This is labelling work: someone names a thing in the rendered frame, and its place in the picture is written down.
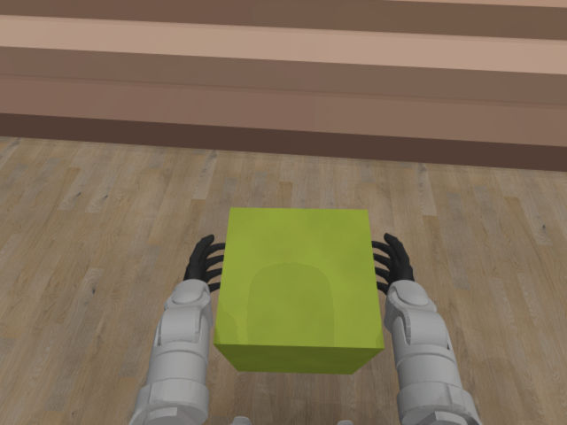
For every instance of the robot right forearm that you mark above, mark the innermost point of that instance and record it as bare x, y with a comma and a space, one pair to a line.
431, 391

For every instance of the robot left forearm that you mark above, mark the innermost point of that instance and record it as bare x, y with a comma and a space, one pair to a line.
175, 391

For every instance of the robot right hand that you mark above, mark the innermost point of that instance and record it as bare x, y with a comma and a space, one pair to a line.
398, 263

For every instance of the carton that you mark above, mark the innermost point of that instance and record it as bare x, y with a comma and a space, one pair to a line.
298, 292

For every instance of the robot left hand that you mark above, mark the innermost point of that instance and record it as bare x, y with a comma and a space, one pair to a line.
199, 262

